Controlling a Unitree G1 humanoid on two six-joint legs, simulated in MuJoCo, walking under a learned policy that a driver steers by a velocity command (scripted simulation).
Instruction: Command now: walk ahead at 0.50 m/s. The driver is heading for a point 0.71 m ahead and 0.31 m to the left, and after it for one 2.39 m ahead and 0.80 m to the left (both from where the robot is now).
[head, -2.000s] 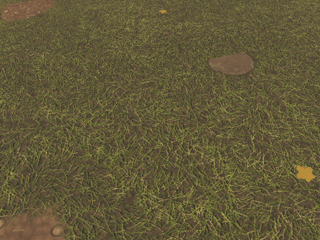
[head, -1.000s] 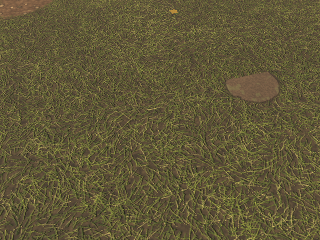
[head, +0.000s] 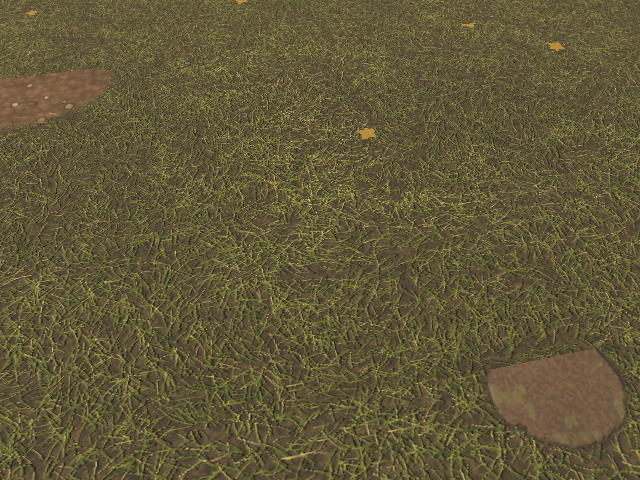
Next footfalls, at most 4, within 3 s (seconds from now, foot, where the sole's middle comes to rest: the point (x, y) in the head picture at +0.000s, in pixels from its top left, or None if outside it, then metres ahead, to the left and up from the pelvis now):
0.04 left None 0.20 0.13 -0.77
0.56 right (393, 469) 0.52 -0.08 -0.77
1.26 left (203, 398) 0.73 0.38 -0.94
1.66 right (234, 287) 1.08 0.36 -0.94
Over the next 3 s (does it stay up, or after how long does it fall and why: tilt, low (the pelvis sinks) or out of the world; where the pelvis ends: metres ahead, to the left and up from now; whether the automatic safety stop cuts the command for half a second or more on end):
stays up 1.41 0.63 -0.34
